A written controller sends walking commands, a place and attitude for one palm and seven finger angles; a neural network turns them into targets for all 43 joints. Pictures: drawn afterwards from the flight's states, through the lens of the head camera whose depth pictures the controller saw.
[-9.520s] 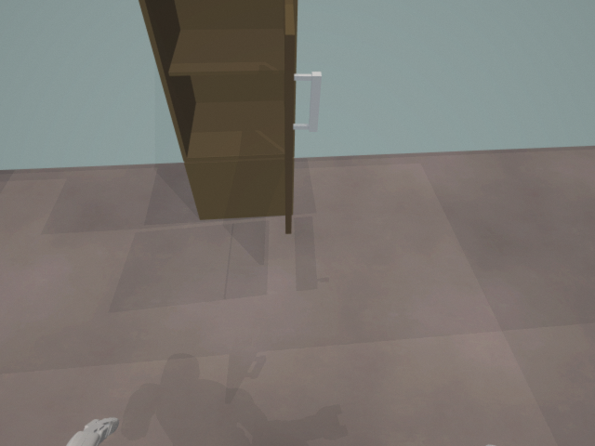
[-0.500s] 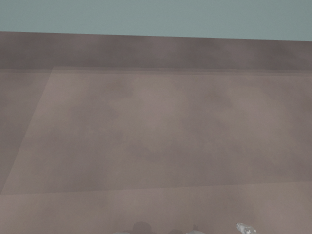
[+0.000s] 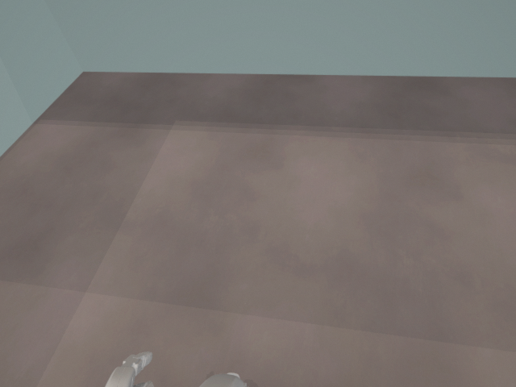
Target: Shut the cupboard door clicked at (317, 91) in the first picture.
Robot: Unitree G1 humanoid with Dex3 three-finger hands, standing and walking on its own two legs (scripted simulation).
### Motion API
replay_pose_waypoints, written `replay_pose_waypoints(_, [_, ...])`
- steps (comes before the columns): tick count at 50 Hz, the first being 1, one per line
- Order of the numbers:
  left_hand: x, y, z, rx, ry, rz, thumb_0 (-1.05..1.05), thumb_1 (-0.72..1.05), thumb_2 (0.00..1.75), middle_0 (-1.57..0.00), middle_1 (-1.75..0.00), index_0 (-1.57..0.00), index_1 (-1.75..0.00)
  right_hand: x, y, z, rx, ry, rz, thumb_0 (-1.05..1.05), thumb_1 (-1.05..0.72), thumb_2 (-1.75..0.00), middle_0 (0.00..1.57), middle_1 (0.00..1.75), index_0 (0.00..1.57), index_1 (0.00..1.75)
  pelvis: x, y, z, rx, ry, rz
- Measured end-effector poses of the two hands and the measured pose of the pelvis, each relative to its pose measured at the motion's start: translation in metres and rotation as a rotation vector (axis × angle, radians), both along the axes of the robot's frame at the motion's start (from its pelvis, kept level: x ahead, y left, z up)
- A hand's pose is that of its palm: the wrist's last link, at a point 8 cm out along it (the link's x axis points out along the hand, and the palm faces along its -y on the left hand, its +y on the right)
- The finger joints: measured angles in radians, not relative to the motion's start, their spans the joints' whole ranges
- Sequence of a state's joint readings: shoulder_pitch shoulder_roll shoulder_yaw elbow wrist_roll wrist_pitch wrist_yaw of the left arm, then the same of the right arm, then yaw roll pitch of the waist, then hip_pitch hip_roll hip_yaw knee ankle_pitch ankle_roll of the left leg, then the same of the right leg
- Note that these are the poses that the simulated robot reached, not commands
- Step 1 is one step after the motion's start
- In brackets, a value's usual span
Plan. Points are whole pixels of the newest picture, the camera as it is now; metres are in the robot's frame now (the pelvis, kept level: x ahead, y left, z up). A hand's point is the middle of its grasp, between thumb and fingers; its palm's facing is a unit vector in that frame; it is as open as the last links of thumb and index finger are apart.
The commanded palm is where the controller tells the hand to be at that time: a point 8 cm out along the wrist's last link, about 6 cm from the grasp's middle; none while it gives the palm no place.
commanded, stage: walk to a spot facing it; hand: left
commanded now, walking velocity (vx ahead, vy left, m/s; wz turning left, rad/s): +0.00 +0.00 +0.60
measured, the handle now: out of the picture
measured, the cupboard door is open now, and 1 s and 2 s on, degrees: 86 86 86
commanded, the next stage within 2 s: none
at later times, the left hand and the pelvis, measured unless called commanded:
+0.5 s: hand out of the picture -0.06 +0.28 -0.18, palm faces +0.36 -0.89 -0.26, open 7.4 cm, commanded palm none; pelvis -0.02 +0.05 -0.01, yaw +19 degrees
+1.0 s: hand out of the picture +0.07 +0.28 -0.13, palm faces +0.56 -0.78 -0.26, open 7.4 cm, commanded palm none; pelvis +0.07 +0.04 +0.00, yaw +36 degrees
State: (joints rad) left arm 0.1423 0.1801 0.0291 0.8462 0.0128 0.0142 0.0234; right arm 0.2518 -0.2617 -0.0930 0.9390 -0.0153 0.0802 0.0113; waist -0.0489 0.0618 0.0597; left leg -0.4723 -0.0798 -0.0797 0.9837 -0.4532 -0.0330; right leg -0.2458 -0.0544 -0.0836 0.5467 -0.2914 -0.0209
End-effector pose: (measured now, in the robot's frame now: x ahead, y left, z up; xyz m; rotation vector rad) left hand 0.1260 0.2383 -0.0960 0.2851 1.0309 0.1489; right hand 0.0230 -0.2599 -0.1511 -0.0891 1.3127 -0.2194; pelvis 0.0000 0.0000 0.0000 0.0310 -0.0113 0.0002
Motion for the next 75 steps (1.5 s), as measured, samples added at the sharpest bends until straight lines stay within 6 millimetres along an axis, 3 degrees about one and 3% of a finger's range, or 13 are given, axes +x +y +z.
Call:
replay_pose_waypoints(6, [-0.049, 0.001, 0.0, -0.006, 0.057, 0.105, 0.0, 0.9, 0.89, -0.2, -0.3, -0.2, -0.3, 0.015, -0.01, 0.006, -0.001, 0.011, 0.086, 0.01, -0.9, -0.9, 0.2, 0.3, 0.2, 0.29, -0.005, -0.005, 0.006, 0.014, -0.012, 0.084])
replay_pose_waypoints(11, [-0.094, 0.011, -0.01, -0.027, 0.113, 0.205, 0.0, 0.9, 0.89, -0.2, -0.3, -0.2, -0.3, 0.039, -0.003, 0.011, -0.023, 0.023, 0.182, 0.01, -0.91, -0.9, 0.2, 0.3, 0.2, 0.29, -0.01, 0.0, 0.006, 0.01, -0.009, 0.154])
replay_pose_waypoints(20, [-0.183, 0.061, -0.053, -0.083, 0.228, 0.407, 0.0, 0.9, 0.89, -0.2, -0.3, -0.2, -0.3, 0.117, 0.06, 0.023, -0.094, -0.115, 0.406, 0.01, -0.91, -0.9, 0.2, 0.3, 0.2, 0.29, -0.02, 0.038, -0.013, -0.031, 0.012, 0.282])
replay_pose_waypoints(24, [-0.205, 0.079, -0.056, -0.09, 0.272, 0.469, 0.01, 0.9, 0.89, -0.2, -0.3, -0.2, -0.3, 0.133, 0.09, 0.038, -0.104, -0.172, 0.469, 0.01, -0.9, -0.89, 0.2, 0.3, 0.2, 0.29, -0.024, 0.049, -0.008, -0.047, 0.007, 0.313])
replay_pose_waypoints(34, [-0.185, 0.096, -0.03, -0.1, 0.145, 0.508, 0.01, 0.9, 0.9, -0.2, -0.3, -0.2, -0.3, 0.128, 0.121, 0.043, -0.056, -0.153, 0.526, 0.01, -0.9, -0.89, 0.21, 0.3, 0.21, 0.3, -0.013, 0.063, 0.007, -0.058, 0.01, 0.412])
replay_pose_waypoints(44, [-0.107, 0.091, -0.008, -0.057, -0.001, 0.515, 0.01, 0.9, 0.9, -0.2, -0.3, -0.2, -0.3, 0.116, 0.091, 0.014, -0.021, 0.046, 0.528, 0.01, -0.9, -0.89, 0.21, 0.3, 0.21, 0.3, 0.033, 0.049, 0.004, -0.037, 0.023, 0.527])
replay_pose_waypoints(48, [-0.089, 0.08, -0.006, -0.024, -0.073, 0.566, 0.01, 0.9, 0.89, -0.2, -0.3, -0.2, -0.3, 0.141, 0.078, -0.003, -0.024, 0.116, 0.579, 0.01, -0.9, -0.89, 0.21, 0.3, 0.21, 0.3, 0.059, 0.042, -0.006, -0.03, 0.008, 0.6])
replay_pose_waypoints(52, [-0.109, 0.06, -0.001, -0.038, -0.028, 0.678, 0.0, 0.9, 0.89, -0.2, -0.3, -0.2, -0.3, 0.196, 0.091, 0.005, -0.018, 0.087, 0.658, 0.01, -0.9, -0.89, 0.2, 0.3, 0.2, 0.29, 0.084, 0.049, 0.005, -0.001, 0.001, 0.656])
replay_pose_waypoints(56, [-0.139, 0.036, -0.007, -0.08, 0.089, 0.783, 0.0, 0.9, 0.89, -0.2, -0.3, -0.2, -0.3, 0.261, 0.124, 0.015, -0.008, -0.002, 0.732, 0.01, -0.91, -0.9, 0.2, 0.3, 0.2, 0.29, 0.105, 0.062, 0.011, 0.008, -0.004, 0.711])
replay_pose_waypoints(60, [-0.17, 0.008, -0.017, -0.148, 0.215, 0.897, 0.0, 0.9, 0.89, -0.2, -0.3, -0.2, -0.3, 0.319, 0.174, 0.021, -0.004, -0.062, 0.827, 0.01, -0.91, -0.9, 0.2, 0.3, 0.2, 0.29, 0.124, 0.081, 0.01, -0.002, -0.01, 0.771])
replay_pose_waypoints(67, [-0.203, -0.028, -0.034, -0.303, 0.416, 1.065, 0.01, 0.9, 0.9, -0.2, -0.3, -0.2, -0.3, 0.395, 0.31, 0.021, 0.03, -0.141, 1.044, 0.01, -0.91, -0.9, 0.2, 0.3, 0.2, 0.29, 0.152, 0.133, -0.003, -0.039, -0.002, 0.858])
replay_pose_waypoints(71, [-0.21, -0.023, -0.047, -0.393, 0.506, 1.127, 0.01, 0.9, 0.89, -0.2, -0.3, -0.2, -0.3, 0.423, 0.405, 0.013, 0.065, -0.228, 1.152, 0.01, -0.91, -0.9, 0.2, 0.3, 0.2, 0.29, 0.164, 0.181, -0.021, -0.049, 0.005, 0.894])
replay_pose_waypoints(75, [-0.199, 0.029, -0.059, -0.403, 0.482, 1.167, 0.01, 0.9, 0.89, -0.2, -0.3, -0.2, -0.3, 0.429, 0.461, 0.01, 0.084, -0.278, 1.179, 0.01, -0.91, -0.9, 0.2, 0.3, 0.2, 0.29, 0.171, 0.22, -0.026, -0.046, -0.015, 0.934])
